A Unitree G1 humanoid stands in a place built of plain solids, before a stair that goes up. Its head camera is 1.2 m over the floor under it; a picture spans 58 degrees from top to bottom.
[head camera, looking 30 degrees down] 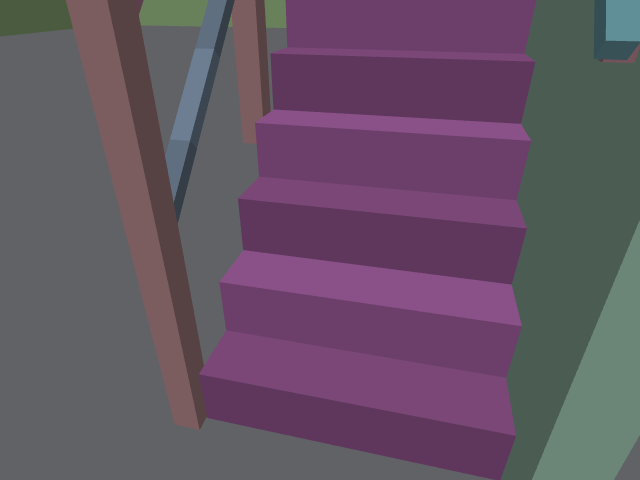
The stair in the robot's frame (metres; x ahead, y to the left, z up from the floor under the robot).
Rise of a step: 0.20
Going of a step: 0.20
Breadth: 0.90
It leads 13 degrees to the right of straight ahead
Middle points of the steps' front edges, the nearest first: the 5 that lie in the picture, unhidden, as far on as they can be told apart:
0.82 -0.07 0.20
1.02 -0.12 0.40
1.21 -0.16 0.60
1.41 -0.21 0.80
1.60 -0.26 1.00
